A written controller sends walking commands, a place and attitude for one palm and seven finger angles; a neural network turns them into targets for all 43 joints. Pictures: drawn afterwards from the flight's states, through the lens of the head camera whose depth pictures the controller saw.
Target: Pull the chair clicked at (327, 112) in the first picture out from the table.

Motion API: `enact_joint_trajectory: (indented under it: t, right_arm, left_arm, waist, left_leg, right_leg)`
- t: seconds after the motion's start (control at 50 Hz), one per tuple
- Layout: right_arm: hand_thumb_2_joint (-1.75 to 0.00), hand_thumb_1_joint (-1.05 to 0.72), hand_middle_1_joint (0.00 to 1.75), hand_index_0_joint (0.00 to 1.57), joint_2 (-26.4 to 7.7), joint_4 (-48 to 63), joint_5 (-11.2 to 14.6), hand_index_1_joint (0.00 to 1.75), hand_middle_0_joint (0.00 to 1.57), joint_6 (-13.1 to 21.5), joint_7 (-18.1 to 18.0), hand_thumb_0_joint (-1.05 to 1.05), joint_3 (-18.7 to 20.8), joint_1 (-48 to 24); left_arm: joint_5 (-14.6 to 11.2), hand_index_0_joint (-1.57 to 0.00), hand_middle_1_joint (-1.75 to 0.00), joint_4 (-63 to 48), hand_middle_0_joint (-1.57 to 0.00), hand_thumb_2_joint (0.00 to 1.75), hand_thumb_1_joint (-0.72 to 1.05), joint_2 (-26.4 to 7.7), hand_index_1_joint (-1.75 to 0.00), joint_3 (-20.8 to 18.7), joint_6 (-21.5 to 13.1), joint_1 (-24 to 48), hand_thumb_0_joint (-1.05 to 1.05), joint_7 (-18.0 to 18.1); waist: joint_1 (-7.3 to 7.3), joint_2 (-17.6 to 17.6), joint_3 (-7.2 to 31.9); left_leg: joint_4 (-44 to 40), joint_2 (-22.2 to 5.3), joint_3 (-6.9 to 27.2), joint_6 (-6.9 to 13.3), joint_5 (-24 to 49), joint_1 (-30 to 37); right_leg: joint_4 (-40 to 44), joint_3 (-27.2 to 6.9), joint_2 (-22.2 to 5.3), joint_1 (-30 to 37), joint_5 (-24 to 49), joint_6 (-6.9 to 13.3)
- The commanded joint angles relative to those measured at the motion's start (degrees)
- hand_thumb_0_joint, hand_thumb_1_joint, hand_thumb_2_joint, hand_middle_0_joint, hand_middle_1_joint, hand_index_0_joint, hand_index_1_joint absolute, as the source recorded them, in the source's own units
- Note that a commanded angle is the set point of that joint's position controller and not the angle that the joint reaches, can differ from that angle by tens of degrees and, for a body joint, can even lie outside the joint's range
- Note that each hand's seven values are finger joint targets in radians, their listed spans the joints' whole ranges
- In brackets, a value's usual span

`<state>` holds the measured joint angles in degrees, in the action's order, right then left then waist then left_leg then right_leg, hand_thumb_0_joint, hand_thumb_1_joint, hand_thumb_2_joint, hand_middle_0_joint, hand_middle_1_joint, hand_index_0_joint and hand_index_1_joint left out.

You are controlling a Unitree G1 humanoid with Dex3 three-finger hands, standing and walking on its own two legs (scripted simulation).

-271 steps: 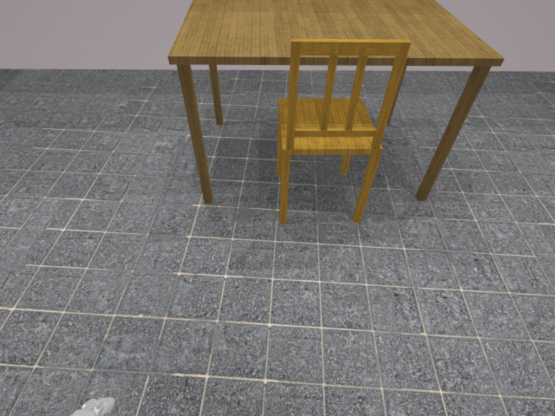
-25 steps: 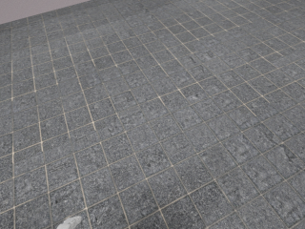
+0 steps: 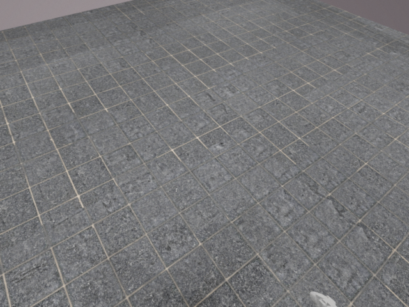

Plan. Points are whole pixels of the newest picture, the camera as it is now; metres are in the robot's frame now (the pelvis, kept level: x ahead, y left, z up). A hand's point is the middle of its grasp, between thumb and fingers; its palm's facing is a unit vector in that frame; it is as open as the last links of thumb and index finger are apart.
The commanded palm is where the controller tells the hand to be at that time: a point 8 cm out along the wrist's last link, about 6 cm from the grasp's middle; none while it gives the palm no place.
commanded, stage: walk to a spot facing it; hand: left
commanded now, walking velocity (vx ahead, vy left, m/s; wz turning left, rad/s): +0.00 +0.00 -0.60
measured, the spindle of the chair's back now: out of the picture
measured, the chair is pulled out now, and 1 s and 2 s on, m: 0.00 0.00 0.00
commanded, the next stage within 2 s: turn to face it in 0.36 s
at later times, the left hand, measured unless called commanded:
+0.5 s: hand (170, 227) +0.33 +0.12 -0.17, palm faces -0.36 -0.91 -0.22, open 7.4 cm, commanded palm none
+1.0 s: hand (148, 230) +0.32 +0.18 -0.19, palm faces -0.10 -0.98 -0.19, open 7.4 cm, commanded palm none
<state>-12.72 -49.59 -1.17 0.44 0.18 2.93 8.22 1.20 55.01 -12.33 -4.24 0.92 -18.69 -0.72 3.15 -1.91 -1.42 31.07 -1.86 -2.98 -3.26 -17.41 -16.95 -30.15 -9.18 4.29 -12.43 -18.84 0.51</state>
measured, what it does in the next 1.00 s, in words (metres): walks ahead: right foot, then left foot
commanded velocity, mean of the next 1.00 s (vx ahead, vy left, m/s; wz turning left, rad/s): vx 0.00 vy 0.00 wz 0.08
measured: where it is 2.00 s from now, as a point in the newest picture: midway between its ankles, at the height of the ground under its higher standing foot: outside the picture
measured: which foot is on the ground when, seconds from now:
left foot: down 0.00-0.48, up 0.50-0.86, down 0.88-1.00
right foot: down 0.00-0.00, up 0.02-0.46, down 0.48-0.88, up 0.90-1.00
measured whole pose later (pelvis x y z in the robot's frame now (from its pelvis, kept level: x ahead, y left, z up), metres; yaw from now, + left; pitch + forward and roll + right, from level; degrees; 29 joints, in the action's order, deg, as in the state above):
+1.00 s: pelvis +0.21 +0.01 -0.01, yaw -8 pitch +1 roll -2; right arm -9.0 -54.5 -1.7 -0.6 -0.2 3.1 14.8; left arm 1.4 55.1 -12.0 -4.8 3.2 -9.2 1.6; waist -1.6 -2.5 -3.8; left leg 37.3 -2.1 -6.6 3.1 -17.8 -21.0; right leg -64.3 5.0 -4.4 -25.8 -28.2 -3.9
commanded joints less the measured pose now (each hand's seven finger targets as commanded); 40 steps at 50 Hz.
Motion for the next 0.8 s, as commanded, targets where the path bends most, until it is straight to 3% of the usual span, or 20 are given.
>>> enact_joint_trajectory:
  t: [0.0, 0.02, 0.06, 0.1, 0.14, 0.18, 0.32, 0.36, 0.4, 0.42, 0.44, 0.46, 0.48, 0.5, 0.54, 0.58, 0.6, 0.68, 0.74, 0.78]
  right_arm:
    - [-0.90, -0.90, 0.30, 0.20, -15.50, 0.69, -0.36, 0.30, 0.20, 1.40, -1.61, 0.00, 3.09, 13.91]
    - [-0.90, -0.90, 0.30, 0.20, -11.87, 2.08, -0.43, 0.30, 0.20, 1.12, -1.32, 0.00, 2.16, 9.12]
    - [-0.90, -0.90, 0.30, 0.20, -7.99, 2.26, -0.14, 0.30, 0.20, 1.79, -1.75, 0.00, 0.61, 4.92]
    - [-0.90, -0.90, 0.30, 0.20, -6.44, 0.98, -0.06, 0.30, 0.20, 2.16, -2.15, 0.00, 0.12, 7.03]
    - [-0.90, -0.90, 0.30, 0.20, -6.32, -0.54, 0.04, 0.30, 0.20, 2.41, -2.47, 0.00, 0.13, 10.48]
    - [-0.90, -0.90, 0.30, 0.20, -6.59, -1.29, 0.12, 0.30, 0.20, 2.27, -2.56, 0.00, 0.27, 11.74]
    - [-0.90, -0.90, 0.30, 0.20, -6.61, -4.10, -0.35, 0.30, 0.20, 1.25, -2.21, 0.00, 1.39, 14.55]
    - [-0.90, -0.90, 0.30, 0.20, -7.53, -4.62, -0.25, 0.30, 0.20, 0.95, -1.98, 0.00, 2.06, 15.20]
    - [-0.90, -0.90, 0.30, 0.20, -8.87, -4.40, 0.14, 0.30, 0.20, 0.91, -1.82, 0.00, 2.74, 14.51]
    - [-0.90, -0.90, 0.30, 0.20, -9.39, -3.73, 0.49, 0.30, 0.20, 0.90, -1.60, 0.00, 2.88, 13.91]
    - [-0.90, -0.90, 0.30, 0.20, -7.99, -2.80, 1.35, 0.30, 0.20, 0.75, -0.99, 0.00, 2.37, 13.93]
    - [-0.90, -0.90, 0.30, 0.20, -2.72, -1.26, 1.94, 0.30, 0.20, 0.72, -1.05, 0.00, 1.12, 14.50]
    - [-0.90, -0.90, 0.30, 0.20, -2.93, -0.70, 2.12, 0.30, 0.20, 0.35, -2.17, 0.00, 0.60, 11.50]
    - [-0.90, -0.90, 0.30, 0.20, -1.55, -1.86, 1.89, 0.30, 0.20, -0.12, -2.09, 0.00, 0.33, 10.92]
    - [-0.90, -0.90, 0.30, 0.20, -1.82, -4.37, 0.79, 0.30, 0.20, -1.32, -1.76, 0.00, 0.13, 11.97]
    - [-0.90, -0.90, 0.30, 0.20, -0.16, -6.80, 0.49, 0.30, 0.20, -2.43, -1.65, 0.00, -0.42, 16.32]
    - [-0.90, -0.90, 0.30, 0.20, 0.64, -7.56, 0.52, 0.30, 0.20, -2.75, -1.51, 0.00, -0.73, 17.96]
    - [-0.90, -0.90, 0.30, 0.20, 0.15, -6.65, 0.59, 0.30, 0.20, -2.54, -0.79, 0.00, -0.42, 14.85]
    - [-0.90, -0.90, 0.30, 0.20, -0.06, -4.82, 0.53, 0.30, 0.20, -2.18, -0.29, 0.00, 0.08, 9.71]
    - [-0.90, -0.90, 0.30, 0.20, 0.11, -4.22, 0.40, 0.30, 0.20, -1.95, 0.07, 0.00, 0.46, 9.68]
  left_arm:
    - [-0.28, -0.20, -0.30, -7.85, -0.20, 0.90, 0.90, -6.14, -0.30, -1.77, -1.64, 7.13, 0.00, -0.56]
    - [0.30, -0.20, -0.30, -6.59, -0.20, 0.90, 0.90, -7.41, -0.30, -2.51, -1.30, 5.45, 0.00, -0.91]
    - [0.68, -0.20, -0.30, -4.54, -0.20, 0.90, 0.90, -6.88, -0.30, -2.58, -0.67, 5.28, 0.00, -1.89]
    - [0.53, -0.20, -0.30, -3.89, -0.20, 0.90, 0.90, -4.37, -0.30, -2.05, 0.01, 3.61, 0.00, -1.81]
    - [0.35, -0.20, -0.30, -3.77, -0.20, 0.90, 0.90, -3.12, -0.30, -1.58, 0.41, 3.53, 0.00, -1.54]
    - [0.26, -0.20, -0.30, -4.21, -0.20, 0.90, 0.90, -2.35, -0.30, -1.40, 0.85, 4.80, 0.00, -1.48]
    - [0.31, -0.20, -0.30, -7.21, -0.20, 0.90, 0.90, -1.35, -0.30, -0.39, 1.04, 15.14, 0.00, -1.60]
    - [0.36, -0.20, -0.30, -7.57, -0.20, 0.90, 0.90, -2.20, -0.30, -0.34, 0.54, 15.04, 0.00, -1.33]
    - [0.56, -0.20, -0.30, -6.85, -0.20, 0.90, 0.90, -3.41, -0.30, -0.69, -0.26, 10.87, 0.00, -1.01]
    - [0.67, -0.20, -0.30, -5.59, -0.20, 0.90, 0.90, -5.40, -0.30, -1.22, -1.21, 5.53, 0.00, -0.81]
    - [1.03, -0.20, -0.30, -3.28, -0.20, 0.90, 0.90, -9.82, -0.30, -2.16, -2.15, -1.70, 0.00, -0.17]
    - [0.31, -0.20, -0.30, -1.83, -0.20, 0.90, 0.90, -15.79, -0.30, -3.04, -2.75, -6.35, 0.00, 1.02]
    - [-0.92, -0.20, -0.30, -1.71, -0.20, 0.90, 0.90, -15.06, -0.30, -2.57, -2.25, -5.57, 0.00, 1.93]
    - [-0.74, -0.20, -0.30, -2.38, -0.20, 0.90, 0.90, -12.22, -0.30, -1.73, -1.94, -0.81, 0.00, 2.42]
    - [-0.72, -0.20, -0.30, -4.02, -0.20, 0.90, 0.90, -8.33, -0.30, -0.02, -1.93, 6.67, 0.00, 2.78]
    - [-0.24, -0.20, -0.30, -4.73, -0.20, 0.90, 0.90, -5.74, -0.30, 1.25, -2.25, 12.50, 0.00, 2.87]
    - [-0.15, -0.20, -0.30, -4.92, -0.20, 0.90, 0.90, -5.62, -0.30, 1.57, -2.39, 13.75, 0.00, 2.65]
    - [-0.03, -0.20, -0.30, -3.90, -0.20, 0.90, 0.90, -6.09, -0.30, 0.79, -1.75, 11.57, 0.00, 2.55]
    - [0.15, -0.20, -0.30, -3.45, -0.20, 0.90, 0.90, -6.89, -0.30, -0.02, -1.25, 9.55, 0.00, 2.60]
    - [0.22, -0.20, -0.30, -3.63, -0.20, 0.90, 0.90, -7.42, -0.30, -0.61, -1.01, 9.69, 0.00, 2.79]
  waist:
    - [-8.32, 17.03, 1.87]
    - [-5.68, 11.68, -1.59]
    - [-3.68, 9.92, -4.96]
    - [-2.86, 10.78, -4.14]
    - [-3.33, 11.42, -0.83]
    - [-3.47, 11.60, -0.07]
    - [-5.85, 12.74, -2.12]
    - [-5.54, 12.52, -0.79]
    - [-3.02, 12.65, 2.27]
    - [0.06, 10.33, 5.58]
    - [3.28, 1.90, 11.39]
    - [3.60, -11.64, 18.47]
    - [3.42, -6.54, 20.52]
    - [1.43, -3.69, 13.92]
    - [-2.39, -2.40, 6.90]
    - [-6.48, -0.69, 2.51]
    - [-7.43, -1.88, 1.90]
    - [-5.12, -7.23, 0.61]
    - [-2.97, -7.89, -0.57]
    - [-3.39, -6.40, -0.30]
  left_leg:
    - [-21.33, -29.62, 29.53, 9.76, -16.52, 19.14]
    - [-22.26, -26.33, 24.07, 9.58, -17.14, 11.62]
    - [-20.74, -20.83, 13.19, 6.89, -1.87, 7.87]
    - [-16.33, -17.20, 2.76, 5.09, 23.39, 10.19]
    - [-11.81, -16.04, -2.53, 4.88, 41.80, 14.83]
    - [-10.16, -16.02, -5.11, 5.27, 47.50, 17.04]
    - [-7.94, -17.08, -9.60, 7.87, 47.00, 19.83]
    - [-4.37, -18.00, -10.39, 7.86, 54.11, 21.56]
    - [3.53, -18.03, -12.27, 6.51, 60.99, 21.61]
    - [13.09, -17.27, -13.00, 4.36, 57.66, 17.22]
    - [27.54, -14.42, -13.81, 1.59, 38.39, 2.78]
    - [46.82, -3.14, -9.88, -1.87, -18.16, -14.89]
    - [49.22, -4.18, 1.40, 0.04, -20.97, -14.11]
    - [49.12, -5.71, 2.73, 0.43, -15.90, -14.19]
    - [46.51, -6.31, 2.88, 0.19, -10.16, -11.02]
    - [36.90, -6.56, 2.68, 0.18, -6.79, -4.81]
    - [32.79, -5.86, 1.76, 0.16, -5.75, -3.54]
    - [24.63, -4.68, -1.80, -0.49, -5.01, -5.62]
    - [19.33, -4.15, -3.27, -0.52, -6.28, -7.48]
    - [13.19, -4.08, -4.21, -0.41, -3.00, -5.33]
  right_leg:
    - [-29.73, 4.82, -3.25, -28.73, -15.03, -1.25]
    - [-33.01, 5.12, -5.57, -26.08, -10.66, -1.60]
    - [-36.97, 7.27, -7.39, -25.24, -3.74, -2.65]
    - [-39.29, 8.83, -7.03, -24.11, -0.40, -3.73]
    - [-38.80, 10.41, -6.55, -24.07, -0.47, -4.07]
    - [-36.66, 11.88, -6.63, -24.96, 1.24, -4.30]
    - [-19.18, 16.51, -6.80, -22.92, 2.66, -3.54]
    - [-14.15, 18.12, -5.02, -19.26, 1.29, -2.18]
    - [-7.62, 19.14, -2.97, -11.45, 2.47, -0.62]
    - [-0.36, 18.35, -2.76, -0.93, 7.80, 0.25]
    - [2.42, 9.83, -10.66, 17.99, 28.56, 3.52]
    - [-0.69, -14.16, -29.41, 29.70, 63.35, 12.67]
    - [0.29, -9.58, -30.70, 26.78, 65.89, 16.21]
    - [3.07, -4.35, -27.93, 19.37, 55.31, 14.95]
    - [7.66, 0.89, -23.80, 4.79, 42.01, 11.00]
    - [10.47, 9.22, -20.67, -6.28, 32.66, 8.25]
    - [10.76, 12.25, -19.35, -7.75, 30.52, 7.35]
    - [10.83, 14.11, -20.53, -3.79, 25.69, 7.79]
    - [8.46, 14.04, -22.28, -0.68, 27.00, 7.82]
    - [5.07, 15.61, -22.90, -0.26, 25.11, 6.30]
